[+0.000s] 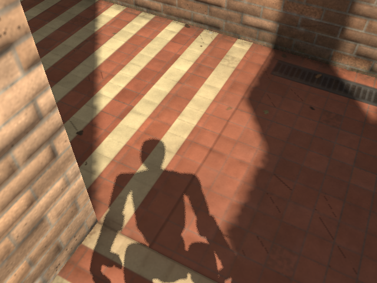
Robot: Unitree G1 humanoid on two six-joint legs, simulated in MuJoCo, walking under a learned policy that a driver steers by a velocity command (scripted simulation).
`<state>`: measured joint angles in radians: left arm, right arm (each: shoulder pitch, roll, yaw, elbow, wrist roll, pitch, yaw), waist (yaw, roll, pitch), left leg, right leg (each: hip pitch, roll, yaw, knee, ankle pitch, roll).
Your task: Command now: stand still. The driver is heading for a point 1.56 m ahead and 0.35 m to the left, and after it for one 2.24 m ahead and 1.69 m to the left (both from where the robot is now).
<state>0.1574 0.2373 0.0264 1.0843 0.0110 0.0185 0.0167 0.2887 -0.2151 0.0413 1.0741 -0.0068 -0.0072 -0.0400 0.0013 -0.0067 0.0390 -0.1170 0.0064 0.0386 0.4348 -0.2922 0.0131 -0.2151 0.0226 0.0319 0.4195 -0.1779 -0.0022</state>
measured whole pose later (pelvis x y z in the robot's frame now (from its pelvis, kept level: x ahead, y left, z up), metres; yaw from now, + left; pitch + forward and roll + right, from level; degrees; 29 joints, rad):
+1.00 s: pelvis +0.01 +0.01 +0.00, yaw +0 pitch -1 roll +0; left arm 0.24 0.19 0.03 1.09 0.00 0.01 0.04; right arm 0.38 -0.15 0.02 1.08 -0.01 -0.02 -0.04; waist 0.00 -0.01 0.04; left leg -0.12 0.00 0.05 0.42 -0.29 0.02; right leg -0.22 0.01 0.04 0.42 -0.18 0.01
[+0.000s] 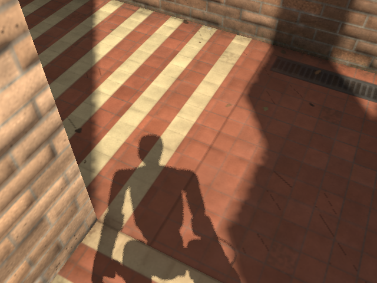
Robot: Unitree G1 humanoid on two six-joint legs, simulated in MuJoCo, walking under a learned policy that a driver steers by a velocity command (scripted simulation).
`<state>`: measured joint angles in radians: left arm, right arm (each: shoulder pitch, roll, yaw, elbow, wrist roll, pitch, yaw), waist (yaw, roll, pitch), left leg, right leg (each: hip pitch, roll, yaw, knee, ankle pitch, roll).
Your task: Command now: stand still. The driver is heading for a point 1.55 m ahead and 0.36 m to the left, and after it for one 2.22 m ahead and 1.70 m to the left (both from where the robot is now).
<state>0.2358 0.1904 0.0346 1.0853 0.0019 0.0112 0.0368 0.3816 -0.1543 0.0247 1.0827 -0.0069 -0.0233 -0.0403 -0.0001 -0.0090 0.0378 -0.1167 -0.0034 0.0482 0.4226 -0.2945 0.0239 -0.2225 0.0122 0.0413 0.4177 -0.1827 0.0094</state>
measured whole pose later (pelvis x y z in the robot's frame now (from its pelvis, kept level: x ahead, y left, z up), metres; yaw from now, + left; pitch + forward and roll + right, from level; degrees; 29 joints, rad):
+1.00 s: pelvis +0.25 -0.07 +0.00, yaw +1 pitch +1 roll -1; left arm 0.47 0.18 0.03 1.08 -0.01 -0.09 0.01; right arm 0.06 -0.23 -0.05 0.87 0.03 -0.08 0.02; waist 0.08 0.03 0.02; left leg -0.68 0.11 0.01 0.65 0.03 0.04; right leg 0.13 0.04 -0.07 0.14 -0.30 -0.04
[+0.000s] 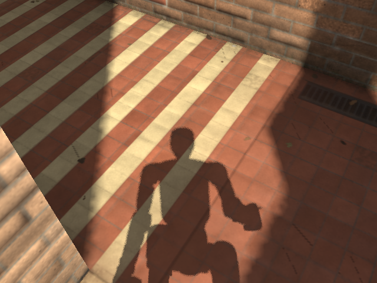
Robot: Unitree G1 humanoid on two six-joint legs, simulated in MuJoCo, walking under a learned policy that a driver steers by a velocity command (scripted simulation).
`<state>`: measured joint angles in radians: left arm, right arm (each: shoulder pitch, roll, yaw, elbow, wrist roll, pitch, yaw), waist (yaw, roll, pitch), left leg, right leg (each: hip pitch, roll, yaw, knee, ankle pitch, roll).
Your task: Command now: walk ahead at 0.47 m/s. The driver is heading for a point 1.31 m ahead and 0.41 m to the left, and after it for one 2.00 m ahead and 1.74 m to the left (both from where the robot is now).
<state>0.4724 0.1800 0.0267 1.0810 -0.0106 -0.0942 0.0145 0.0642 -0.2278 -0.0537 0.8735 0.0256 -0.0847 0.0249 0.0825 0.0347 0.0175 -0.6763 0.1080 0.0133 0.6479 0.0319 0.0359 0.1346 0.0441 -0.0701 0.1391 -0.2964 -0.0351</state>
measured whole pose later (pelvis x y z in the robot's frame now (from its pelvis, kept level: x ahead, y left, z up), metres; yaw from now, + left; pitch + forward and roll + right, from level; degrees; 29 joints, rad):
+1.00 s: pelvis +0.58 -0.04 +0.01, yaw +10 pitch +0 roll -2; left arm 0.35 0.21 0.07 1.00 0.02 -0.11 0.02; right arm 0.20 -0.26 -0.10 0.94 0.03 -0.04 0.00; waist 0.04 0.05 -0.01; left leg -0.71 0.10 -0.11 0.98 -0.04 0.05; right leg -0.05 0.03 -0.22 0.26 -0.23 -0.05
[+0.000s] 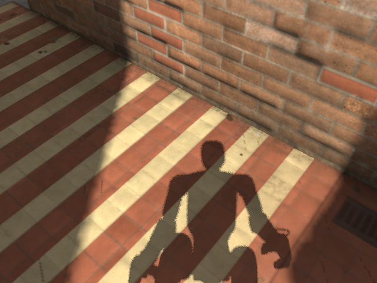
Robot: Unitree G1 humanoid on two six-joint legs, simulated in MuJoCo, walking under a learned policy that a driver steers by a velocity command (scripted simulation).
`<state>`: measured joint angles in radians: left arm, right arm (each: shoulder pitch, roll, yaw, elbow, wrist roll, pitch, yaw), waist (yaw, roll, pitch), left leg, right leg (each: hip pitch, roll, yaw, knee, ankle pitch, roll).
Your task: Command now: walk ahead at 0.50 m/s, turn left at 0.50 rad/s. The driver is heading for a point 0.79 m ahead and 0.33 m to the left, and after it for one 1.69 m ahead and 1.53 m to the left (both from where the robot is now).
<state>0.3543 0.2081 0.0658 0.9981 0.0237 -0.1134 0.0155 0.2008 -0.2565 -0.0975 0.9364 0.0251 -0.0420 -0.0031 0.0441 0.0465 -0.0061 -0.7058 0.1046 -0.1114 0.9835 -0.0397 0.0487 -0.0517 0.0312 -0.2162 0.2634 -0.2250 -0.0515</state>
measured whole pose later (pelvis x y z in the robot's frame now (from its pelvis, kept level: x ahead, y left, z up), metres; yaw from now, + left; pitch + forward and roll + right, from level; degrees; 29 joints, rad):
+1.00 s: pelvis +0.44 +0.09 -0.01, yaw +36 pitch +2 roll -1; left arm 0.09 0.26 0.06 0.76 0.02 -0.01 0.03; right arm 0.18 -0.31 -0.09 0.67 0.02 0.06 -0.03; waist 0.01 0.02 0.08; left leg -0.53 0.05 -0.03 0.99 -0.41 -0.06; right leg -0.35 -0.03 -0.11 0.41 -0.08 -0.03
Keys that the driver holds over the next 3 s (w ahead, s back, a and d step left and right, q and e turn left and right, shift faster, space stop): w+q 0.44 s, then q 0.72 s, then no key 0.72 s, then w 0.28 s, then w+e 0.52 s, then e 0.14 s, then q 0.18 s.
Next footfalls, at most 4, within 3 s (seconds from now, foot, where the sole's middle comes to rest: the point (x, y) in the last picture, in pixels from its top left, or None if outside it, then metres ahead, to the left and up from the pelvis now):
0.26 left None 0.31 0.14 -0.78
0.72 right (191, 259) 0.61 0.06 -0.78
1.14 left None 0.40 0.24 -0.78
1.54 right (190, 271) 0.57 0.07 -0.78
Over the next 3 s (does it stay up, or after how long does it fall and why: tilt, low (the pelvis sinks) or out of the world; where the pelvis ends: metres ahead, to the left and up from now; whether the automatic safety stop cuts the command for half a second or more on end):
stays up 0.81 0.41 -0.01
